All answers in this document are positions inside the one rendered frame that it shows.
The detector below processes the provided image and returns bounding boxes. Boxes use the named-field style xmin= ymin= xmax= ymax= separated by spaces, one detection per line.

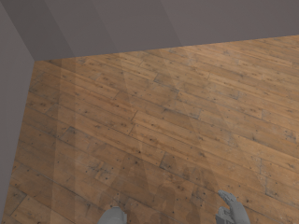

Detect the left robot thigh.
xmin=97 ymin=208 xmax=127 ymax=224

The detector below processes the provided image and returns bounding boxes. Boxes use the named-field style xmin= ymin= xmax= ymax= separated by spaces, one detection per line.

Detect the robot right hand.
xmin=215 ymin=189 xmax=250 ymax=224

